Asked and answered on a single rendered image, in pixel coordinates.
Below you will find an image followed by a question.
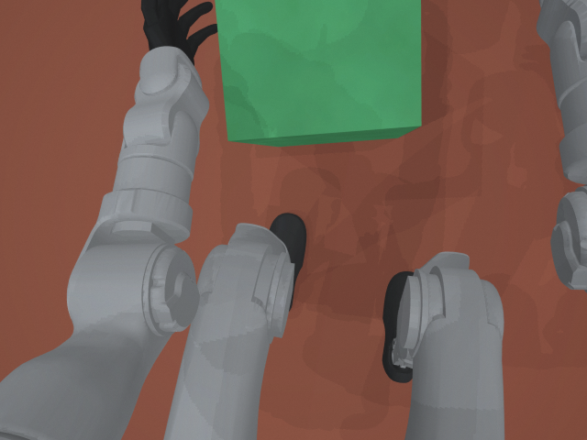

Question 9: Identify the left robot forearm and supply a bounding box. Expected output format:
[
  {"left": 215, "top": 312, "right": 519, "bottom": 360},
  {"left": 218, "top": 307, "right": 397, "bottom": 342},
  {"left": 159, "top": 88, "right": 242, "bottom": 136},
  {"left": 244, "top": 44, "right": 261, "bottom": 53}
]
[{"left": 67, "top": 46, "right": 209, "bottom": 313}]

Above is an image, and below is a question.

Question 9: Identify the right robot upper arm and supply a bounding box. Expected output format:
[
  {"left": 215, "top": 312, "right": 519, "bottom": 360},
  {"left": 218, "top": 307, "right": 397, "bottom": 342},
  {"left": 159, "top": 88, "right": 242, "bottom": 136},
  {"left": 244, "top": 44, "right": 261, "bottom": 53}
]
[{"left": 550, "top": 184, "right": 587, "bottom": 292}]

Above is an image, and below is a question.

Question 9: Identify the carton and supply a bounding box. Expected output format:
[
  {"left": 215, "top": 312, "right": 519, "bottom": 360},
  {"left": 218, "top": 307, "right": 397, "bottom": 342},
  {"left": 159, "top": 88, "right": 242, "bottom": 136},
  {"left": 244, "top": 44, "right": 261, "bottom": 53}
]
[{"left": 215, "top": 0, "right": 422, "bottom": 147}]

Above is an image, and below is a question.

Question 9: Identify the right robot forearm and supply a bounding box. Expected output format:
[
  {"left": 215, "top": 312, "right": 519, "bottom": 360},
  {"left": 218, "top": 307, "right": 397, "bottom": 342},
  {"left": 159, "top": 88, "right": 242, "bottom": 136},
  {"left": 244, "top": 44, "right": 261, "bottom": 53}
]
[{"left": 537, "top": 0, "right": 587, "bottom": 184}]

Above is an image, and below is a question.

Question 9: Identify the left robot upper arm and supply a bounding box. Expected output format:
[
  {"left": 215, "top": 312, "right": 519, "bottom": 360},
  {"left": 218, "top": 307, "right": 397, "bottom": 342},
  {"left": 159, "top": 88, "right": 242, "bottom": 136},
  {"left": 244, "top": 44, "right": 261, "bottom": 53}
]
[{"left": 0, "top": 243, "right": 200, "bottom": 440}]

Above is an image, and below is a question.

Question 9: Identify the robot right thigh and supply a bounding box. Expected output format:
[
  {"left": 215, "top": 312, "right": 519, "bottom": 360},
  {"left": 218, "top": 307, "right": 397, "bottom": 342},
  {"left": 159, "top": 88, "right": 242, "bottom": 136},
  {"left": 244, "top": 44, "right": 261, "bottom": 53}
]
[{"left": 399, "top": 266, "right": 504, "bottom": 440}]

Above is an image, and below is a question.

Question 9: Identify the robot right shin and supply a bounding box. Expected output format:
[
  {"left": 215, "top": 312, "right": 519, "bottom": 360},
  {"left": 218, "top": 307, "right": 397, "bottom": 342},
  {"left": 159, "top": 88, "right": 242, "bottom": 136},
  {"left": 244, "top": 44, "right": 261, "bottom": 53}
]
[{"left": 392, "top": 251, "right": 504, "bottom": 369}]

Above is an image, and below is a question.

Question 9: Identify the left robot hand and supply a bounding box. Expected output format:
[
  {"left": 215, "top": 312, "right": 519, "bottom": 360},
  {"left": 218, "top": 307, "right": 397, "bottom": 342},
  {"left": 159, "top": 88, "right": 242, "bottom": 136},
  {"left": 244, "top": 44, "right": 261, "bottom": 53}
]
[{"left": 141, "top": 0, "right": 217, "bottom": 65}]

